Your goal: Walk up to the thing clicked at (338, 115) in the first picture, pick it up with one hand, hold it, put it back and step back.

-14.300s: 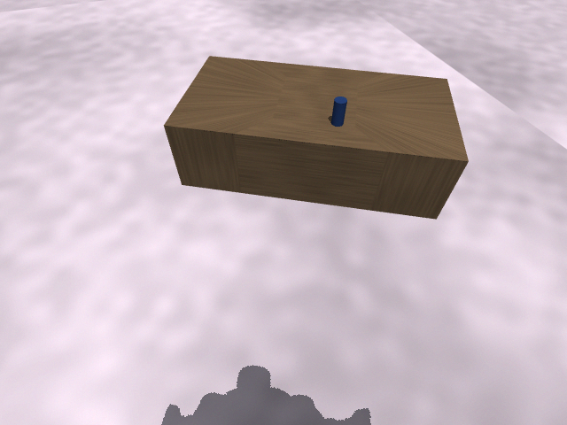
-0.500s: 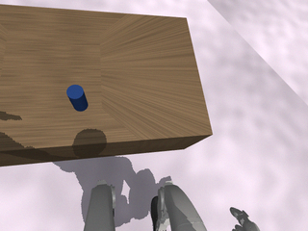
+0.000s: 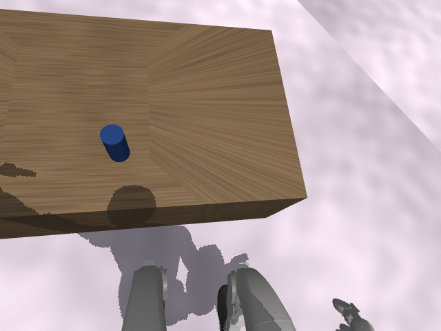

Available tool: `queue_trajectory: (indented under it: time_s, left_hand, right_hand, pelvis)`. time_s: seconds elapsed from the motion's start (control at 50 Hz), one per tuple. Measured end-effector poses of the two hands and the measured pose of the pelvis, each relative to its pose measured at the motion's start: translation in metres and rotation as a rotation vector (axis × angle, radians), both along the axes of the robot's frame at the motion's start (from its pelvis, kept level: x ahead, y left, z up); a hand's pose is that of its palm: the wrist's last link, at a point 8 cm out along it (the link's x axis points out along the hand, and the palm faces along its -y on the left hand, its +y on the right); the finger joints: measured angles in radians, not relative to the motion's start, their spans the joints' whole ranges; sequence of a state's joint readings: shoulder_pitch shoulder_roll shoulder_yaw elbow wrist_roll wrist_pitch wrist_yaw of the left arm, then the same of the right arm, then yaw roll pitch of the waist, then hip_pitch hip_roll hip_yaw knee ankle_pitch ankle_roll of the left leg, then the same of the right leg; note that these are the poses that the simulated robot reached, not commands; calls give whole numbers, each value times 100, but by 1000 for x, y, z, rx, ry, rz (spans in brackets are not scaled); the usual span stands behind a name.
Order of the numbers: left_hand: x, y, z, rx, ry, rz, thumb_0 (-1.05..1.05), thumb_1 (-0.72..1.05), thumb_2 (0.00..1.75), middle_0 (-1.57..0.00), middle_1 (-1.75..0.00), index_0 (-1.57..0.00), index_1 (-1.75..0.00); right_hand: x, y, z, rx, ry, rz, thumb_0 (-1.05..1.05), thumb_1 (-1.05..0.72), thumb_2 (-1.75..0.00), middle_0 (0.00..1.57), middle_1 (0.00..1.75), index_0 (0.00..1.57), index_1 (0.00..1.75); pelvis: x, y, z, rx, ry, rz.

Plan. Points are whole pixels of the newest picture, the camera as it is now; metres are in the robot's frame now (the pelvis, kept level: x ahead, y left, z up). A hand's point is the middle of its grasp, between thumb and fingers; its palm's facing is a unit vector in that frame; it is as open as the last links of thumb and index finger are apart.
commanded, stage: go down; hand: left
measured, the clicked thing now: (116, 144) +0.52 +0.21 -0.24
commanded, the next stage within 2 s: approach in 0.94 s
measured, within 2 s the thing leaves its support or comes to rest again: neither
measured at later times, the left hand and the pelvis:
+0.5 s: hand out of the picture +0.43 +0.41 +0.08, palm faces +0.27 -0.96 +0.00, open 17.3 cm; pelvis +0.00 +0.00 +0.00, yaw +0 degrees
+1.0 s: hand out of the picture +0.42 +0.42 +0.08, palm faces +0.27 -0.96 +0.00, open 17.4 cm; pelvis -0.01 +0.00 -0.01, yaw +0 degrees
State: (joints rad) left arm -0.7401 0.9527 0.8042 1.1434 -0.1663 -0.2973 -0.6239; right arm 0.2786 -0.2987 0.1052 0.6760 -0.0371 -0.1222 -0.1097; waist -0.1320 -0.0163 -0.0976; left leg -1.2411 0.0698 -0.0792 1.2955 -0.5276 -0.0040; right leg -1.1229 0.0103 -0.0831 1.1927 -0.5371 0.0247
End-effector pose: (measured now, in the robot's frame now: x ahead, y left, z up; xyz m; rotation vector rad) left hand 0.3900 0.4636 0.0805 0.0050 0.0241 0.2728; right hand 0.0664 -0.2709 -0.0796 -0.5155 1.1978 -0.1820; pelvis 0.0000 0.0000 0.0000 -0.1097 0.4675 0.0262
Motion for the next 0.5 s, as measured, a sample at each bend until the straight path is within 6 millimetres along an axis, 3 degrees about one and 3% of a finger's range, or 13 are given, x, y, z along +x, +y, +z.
queue_trajectory:
  time_s: [0.24,0.5]
  left_hand:
    - [3,-2,-6,-16,-14,-7,-1,-48,6,-4,-6,-5,-5]
    - [5,-3,0,-7,2,-3,-1,-49,7,-4,-6,-5,-6]
  right_hand:
    - [5,1,-5,6,-4,21,0,-90,-89,21,30,20,30]
    - [-8,1,-6,13,15,-3,0,-90,-89,21,30,20,30]
  pelvis:
    - [-3,0,-3,0,7,0]
    - [-5,-1,-3,-1,7,-4]
